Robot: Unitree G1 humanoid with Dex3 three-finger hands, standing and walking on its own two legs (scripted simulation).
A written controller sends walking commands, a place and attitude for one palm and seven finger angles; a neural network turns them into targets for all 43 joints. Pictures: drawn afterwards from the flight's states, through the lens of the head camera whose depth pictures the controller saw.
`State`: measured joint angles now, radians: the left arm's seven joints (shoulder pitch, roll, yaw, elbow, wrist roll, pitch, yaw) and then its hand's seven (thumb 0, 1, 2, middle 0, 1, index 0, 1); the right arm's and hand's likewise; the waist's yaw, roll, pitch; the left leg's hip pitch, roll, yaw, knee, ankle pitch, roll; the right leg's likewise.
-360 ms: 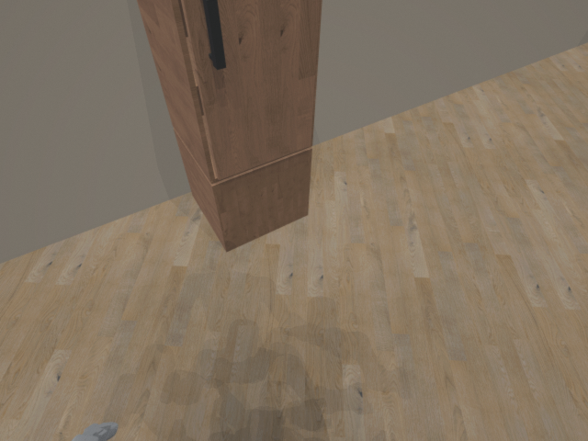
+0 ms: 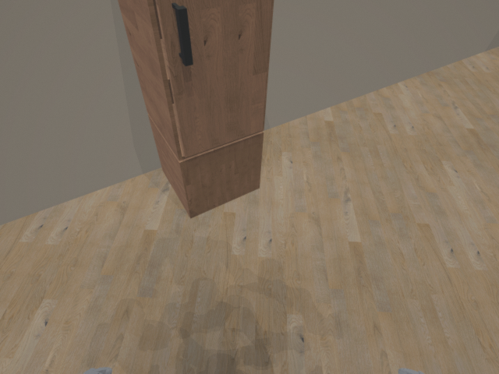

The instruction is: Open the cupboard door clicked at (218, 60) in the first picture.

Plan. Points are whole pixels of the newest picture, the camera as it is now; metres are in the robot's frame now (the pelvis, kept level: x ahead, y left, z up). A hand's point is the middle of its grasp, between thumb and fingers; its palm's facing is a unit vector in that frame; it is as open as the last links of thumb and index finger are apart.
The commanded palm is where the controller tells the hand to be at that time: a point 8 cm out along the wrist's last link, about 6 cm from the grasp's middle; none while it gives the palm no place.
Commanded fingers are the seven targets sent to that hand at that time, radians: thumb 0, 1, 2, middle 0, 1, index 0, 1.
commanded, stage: stand and wait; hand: left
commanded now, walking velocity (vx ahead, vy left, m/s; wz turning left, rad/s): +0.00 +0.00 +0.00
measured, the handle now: (181, 34) +0.93 +0.26 +0.13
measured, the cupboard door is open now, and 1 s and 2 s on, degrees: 0 0 0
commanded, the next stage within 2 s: look at it before walking up in 0.50 s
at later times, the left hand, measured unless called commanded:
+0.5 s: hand out of the picture +0.05 +0.24 -0.15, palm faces -0.02 -0.94 -0.34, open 7.4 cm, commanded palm none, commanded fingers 0.00 0.90 0.90 -0.20 -0.30 -0.20 -0.30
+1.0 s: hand out of the picture +0.05 +0.23 -0.15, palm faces -0.02 -0.95 -0.33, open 7.4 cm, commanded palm none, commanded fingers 0.00 0.90 0.90 -0.20 -0.30 -0.20 -0.30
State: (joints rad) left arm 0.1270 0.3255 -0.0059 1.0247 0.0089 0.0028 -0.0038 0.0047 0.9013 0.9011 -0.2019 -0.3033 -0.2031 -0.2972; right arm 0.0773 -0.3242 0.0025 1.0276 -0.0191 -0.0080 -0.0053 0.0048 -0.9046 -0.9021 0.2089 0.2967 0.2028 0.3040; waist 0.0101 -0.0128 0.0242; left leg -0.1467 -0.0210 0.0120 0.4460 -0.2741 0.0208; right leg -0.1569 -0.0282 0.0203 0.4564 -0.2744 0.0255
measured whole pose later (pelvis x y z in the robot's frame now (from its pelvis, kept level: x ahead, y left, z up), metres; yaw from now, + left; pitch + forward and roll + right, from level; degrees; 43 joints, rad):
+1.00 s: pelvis -0.03 -0.02 +0.01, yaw +0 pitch -2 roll +0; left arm 0.14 0.33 0.00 1.10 0.01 -0.01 -0.01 0.00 0.90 0.90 -0.20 -0.30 -0.20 -0.30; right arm 0.12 -0.34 0.00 1.12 -0.01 -0.01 0.00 0.00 -0.91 -0.90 0.21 0.30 0.20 0.30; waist 0.00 0.00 0.04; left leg -0.14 0.00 0.01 0.37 -0.20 0.00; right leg -0.15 -0.01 0.01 0.38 -0.20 0.00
